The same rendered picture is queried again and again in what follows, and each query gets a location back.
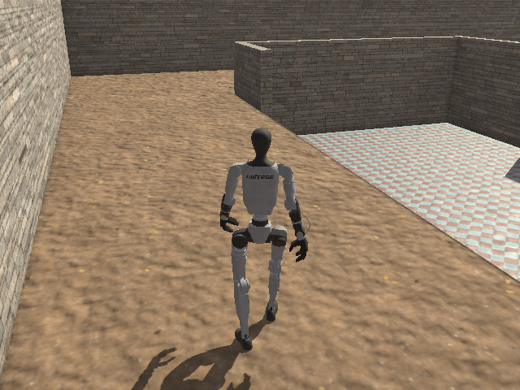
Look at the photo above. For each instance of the robot left shin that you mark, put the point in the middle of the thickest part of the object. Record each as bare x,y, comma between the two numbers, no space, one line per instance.
242,309

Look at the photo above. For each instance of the left robot forearm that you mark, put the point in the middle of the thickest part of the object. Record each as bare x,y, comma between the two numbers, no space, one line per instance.
225,210

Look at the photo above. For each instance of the right robot hand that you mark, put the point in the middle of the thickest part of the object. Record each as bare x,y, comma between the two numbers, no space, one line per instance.
303,249

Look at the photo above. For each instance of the robot left upper arm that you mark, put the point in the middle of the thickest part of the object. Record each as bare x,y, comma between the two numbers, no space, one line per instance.
231,183

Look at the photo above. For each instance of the left robot hand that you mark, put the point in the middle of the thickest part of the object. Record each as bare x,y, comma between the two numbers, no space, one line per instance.
229,220

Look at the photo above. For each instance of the robot head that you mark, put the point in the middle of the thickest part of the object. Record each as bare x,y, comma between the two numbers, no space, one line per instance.
261,140

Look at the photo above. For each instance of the right robot forearm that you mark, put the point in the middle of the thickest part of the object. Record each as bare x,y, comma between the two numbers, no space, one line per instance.
297,223

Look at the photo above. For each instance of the robot right upper arm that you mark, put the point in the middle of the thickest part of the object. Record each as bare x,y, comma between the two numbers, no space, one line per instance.
289,186

